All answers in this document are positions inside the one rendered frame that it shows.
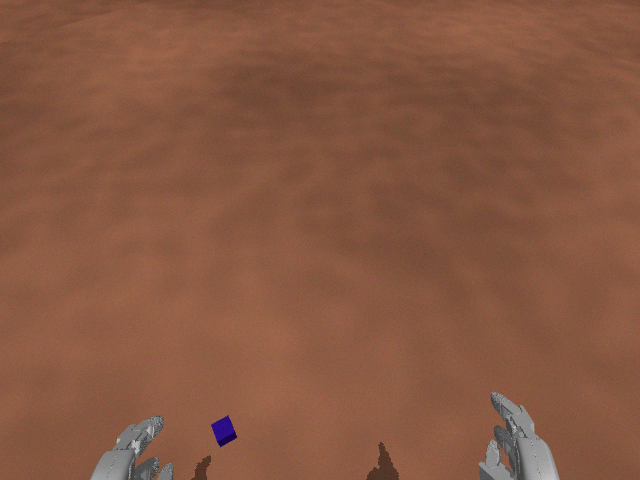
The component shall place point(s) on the cube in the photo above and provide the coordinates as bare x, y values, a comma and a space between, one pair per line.
224, 431

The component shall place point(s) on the right robot hand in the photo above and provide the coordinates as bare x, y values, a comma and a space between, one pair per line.
529, 457

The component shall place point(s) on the left robot hand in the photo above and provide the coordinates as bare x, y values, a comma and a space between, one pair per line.
119, 463

